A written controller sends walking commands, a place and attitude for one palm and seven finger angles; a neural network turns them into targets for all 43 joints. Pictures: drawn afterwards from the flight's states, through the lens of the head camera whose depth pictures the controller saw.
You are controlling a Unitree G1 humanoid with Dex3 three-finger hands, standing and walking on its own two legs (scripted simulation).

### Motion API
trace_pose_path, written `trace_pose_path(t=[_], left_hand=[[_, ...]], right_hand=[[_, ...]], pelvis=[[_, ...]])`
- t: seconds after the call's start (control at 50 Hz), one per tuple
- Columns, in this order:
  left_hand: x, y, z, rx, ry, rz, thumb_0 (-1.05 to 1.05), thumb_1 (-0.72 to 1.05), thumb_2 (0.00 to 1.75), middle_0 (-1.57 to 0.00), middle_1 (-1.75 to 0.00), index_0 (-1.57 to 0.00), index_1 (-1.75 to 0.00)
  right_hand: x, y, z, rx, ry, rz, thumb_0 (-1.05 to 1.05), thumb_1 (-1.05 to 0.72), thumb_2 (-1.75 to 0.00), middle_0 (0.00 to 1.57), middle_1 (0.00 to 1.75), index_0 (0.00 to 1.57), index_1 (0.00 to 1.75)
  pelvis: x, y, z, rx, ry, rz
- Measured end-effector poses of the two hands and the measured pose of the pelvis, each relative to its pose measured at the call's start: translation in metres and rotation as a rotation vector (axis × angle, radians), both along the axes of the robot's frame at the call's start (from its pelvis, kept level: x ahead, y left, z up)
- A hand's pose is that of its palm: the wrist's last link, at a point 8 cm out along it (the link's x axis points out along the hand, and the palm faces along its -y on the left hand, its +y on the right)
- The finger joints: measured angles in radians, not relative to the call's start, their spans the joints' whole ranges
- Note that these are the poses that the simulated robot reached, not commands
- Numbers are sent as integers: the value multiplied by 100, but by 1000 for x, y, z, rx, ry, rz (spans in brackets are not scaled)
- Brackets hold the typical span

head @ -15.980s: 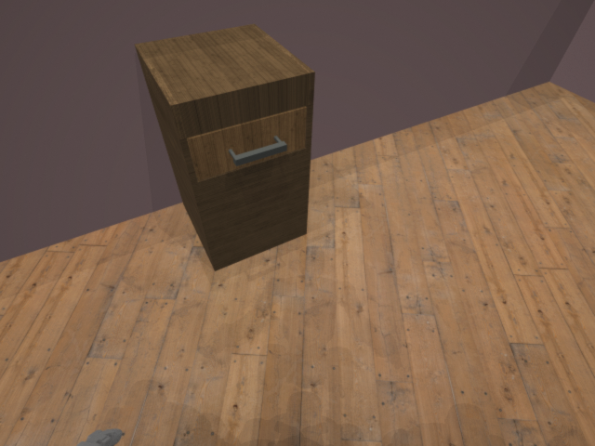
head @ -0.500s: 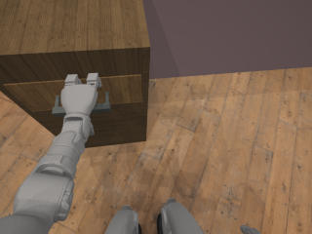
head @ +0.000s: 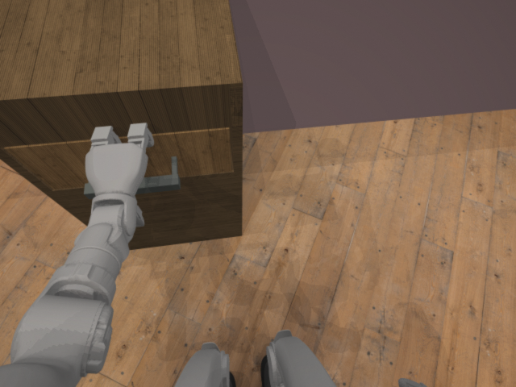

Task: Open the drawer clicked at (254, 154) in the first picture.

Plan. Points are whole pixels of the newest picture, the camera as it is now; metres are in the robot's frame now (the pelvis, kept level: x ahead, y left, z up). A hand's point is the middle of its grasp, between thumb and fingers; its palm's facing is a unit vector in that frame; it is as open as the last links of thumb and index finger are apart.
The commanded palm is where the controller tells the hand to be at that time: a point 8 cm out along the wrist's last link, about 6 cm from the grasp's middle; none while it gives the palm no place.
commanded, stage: move the hooked fingers above the handle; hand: left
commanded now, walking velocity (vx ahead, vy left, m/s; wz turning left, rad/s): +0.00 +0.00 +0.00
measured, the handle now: (134, 176) +0.51 +0.21 -0.11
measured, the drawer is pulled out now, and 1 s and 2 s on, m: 0.00 0.00 0.00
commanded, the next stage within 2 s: none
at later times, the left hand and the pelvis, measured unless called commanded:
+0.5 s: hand (141, 176) +0.47 +0.18 -0.04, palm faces +0.06 +0.01 -1.00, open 13.9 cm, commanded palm +0.43 +0.20 +0.01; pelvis -0.01 +0.00 +0.00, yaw +0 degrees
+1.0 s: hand (134, 181) +0.47 +0.19 -0.06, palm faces +0.01 -0.05 -1.00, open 13.8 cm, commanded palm +0.43 +0.21 +0.01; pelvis -0.01 +0.00 -0.01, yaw +0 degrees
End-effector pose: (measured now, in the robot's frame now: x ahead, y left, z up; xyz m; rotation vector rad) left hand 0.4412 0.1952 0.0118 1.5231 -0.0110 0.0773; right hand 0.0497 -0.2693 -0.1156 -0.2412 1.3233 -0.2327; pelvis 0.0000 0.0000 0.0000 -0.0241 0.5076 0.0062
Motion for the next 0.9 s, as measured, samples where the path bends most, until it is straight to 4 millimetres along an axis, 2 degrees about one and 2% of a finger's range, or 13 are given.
trace_pose_path(t=[0.08, 0.14, 0.18, 0.24, 0.3, 0.36, 0.42, 0.48, 0.6, 0.68, 0.74, 0.8, 0.9], left_hand=[[-11, 27, -6, 80, 70, 128, 1, -49, 30, -32, -120, -31, -120], [-24, 38, -9, 70, 174, 173, 0, -49, 30, -32, -120, -31, -120], [-30, 35, -9, 30, 223, 148, 0, -49, 30, -32, -120, -31, -120], [-30, 16, -5, -7, 238, 27, 0, -49, 30, -32, -120, -32, -120], [-21, -10, 3, -28, 164, -110, 0, -49, 30, -32, -120, -32, -120], [-7, -25, 11, -43, 51, -136, 0, -49, 30, -32, -120, -32, -120], [4, -24, 10, -17, -23, -66, 0, -49, 30, -33, -121, -32, -120], [3, -25, 5, 40, -31, -20, 0, -49, 30, -36, -126, -31, -120], [-14, 14, -12, 70, 176, 176, 1, -49, 30, -34, -124, -31, -120], [-20, 33, -7, 41, 233, 141, 0, -49, 30, -33, -122, -32, -120], [-18, 28, 0, 36, 210, 34, 0, -49, 30, -33, -121, -32, -120], [-12, 12, 2, 14, 160, -55, 0, -49, 30, -32, -121, -32, -120], [1, -4, -9, -47, 80, -41, 0, -49, 30, -32, -120, -31, -120]], right_hand=[[1, 7, -3, 45, 0, -3, 1, -91, -90, 20, 29, 20, 30], [1, 13, 0, 66, 2, 1, 1, -91, -90, 20, 29, 20, 30], [2, 15, 3, 65, 2, 10, 1, -91, -90, 20, 29, 20, 30], [4, 15, 9, 41, -7, 29, 1, -91, -90, 20, 29, 20, 30], [6, 10, 10, 9, -22, 36, 1, -90, -90, 20, 29, 20, 30], [6, 4, 6, -10, -35, 29, 1, -90, -90, 20, 29, 20, 30], [3, 2, 0, -5, -36, 15, 1, -90, -90, 20, 29, 20, 30], [-3, 5, -6, 25, -27, 4, 1, -91, -90, 20, 29, 20, 30], [-16, 16, -3, 75, -14, -29, 1, -91, -90, 20, 29, 20, 30], [-23, 14, 4, 55, -3, -17, 1, -90, -90, 20, 29, 20, 30], [-25, 8, 5, 24, 14, 6, 1, -90, -90, 20, 29, 20, 30], [-24, 0, 4, -5, 27, 18, 1, -90, -90, 20, 29, 20, 30], [-17, -7, 0, -33, 18, 9, 1, -90, -90, 20, 29, 20, 30]], pelvis=[[-3, 0, 4, 7, -9, -6], [-3, 0, 11, 6, -23, 3], [-2, -1, 15, 4, -33, 15], [-1, -2, 16, -2, -41, 37], [-1, -2, 11, -9, -35, 48], [-3, -1, 4, -13, -19, 42], [-7, 0, -2, -7, -6, 21], [-11, 0, -3, 3, -4, 2], [-14, -3, 8, 18, -20, -16], [-12, -6, 11, 12, -23, 3], [-10, -7, 8, 0, -19, 29], [-8, -5, 3, -11, -11, 46], [-8, -2, -6, -14, 14, 30]])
